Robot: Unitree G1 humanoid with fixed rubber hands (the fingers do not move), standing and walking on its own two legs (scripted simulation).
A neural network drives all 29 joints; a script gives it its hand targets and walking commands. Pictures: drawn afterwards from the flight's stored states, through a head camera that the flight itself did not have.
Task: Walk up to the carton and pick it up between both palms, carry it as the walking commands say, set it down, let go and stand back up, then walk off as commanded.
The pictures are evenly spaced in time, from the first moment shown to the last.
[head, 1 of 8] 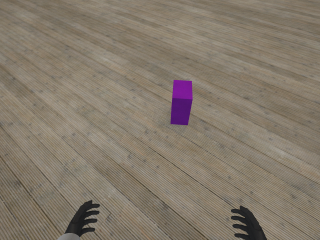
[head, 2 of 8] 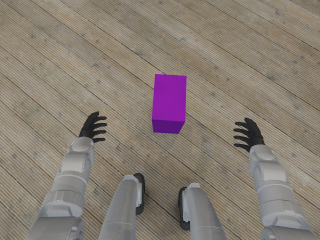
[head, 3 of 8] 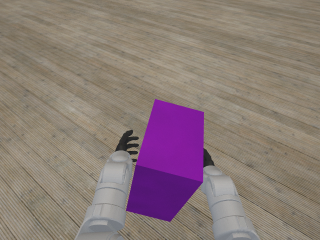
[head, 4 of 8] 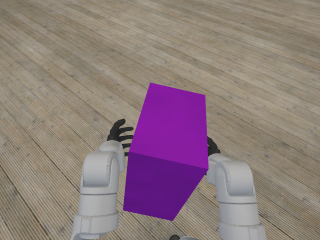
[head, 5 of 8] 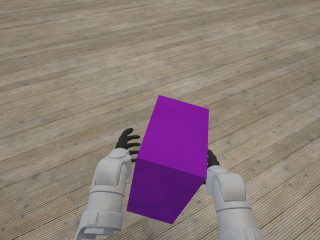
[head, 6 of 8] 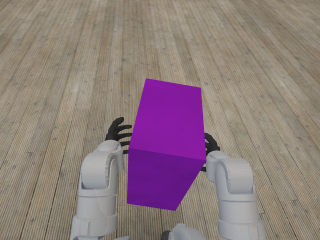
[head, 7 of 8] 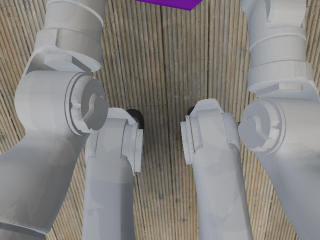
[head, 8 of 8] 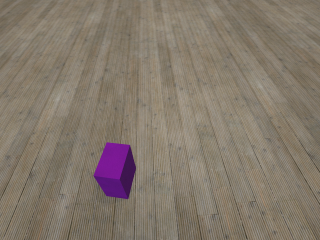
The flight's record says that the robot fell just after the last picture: no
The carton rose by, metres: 0.65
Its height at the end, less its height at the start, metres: +0.00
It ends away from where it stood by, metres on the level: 1.91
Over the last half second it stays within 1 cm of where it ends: yes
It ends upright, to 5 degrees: yes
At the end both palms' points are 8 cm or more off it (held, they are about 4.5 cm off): yes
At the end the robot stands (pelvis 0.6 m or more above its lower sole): yes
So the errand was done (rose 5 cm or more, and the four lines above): yes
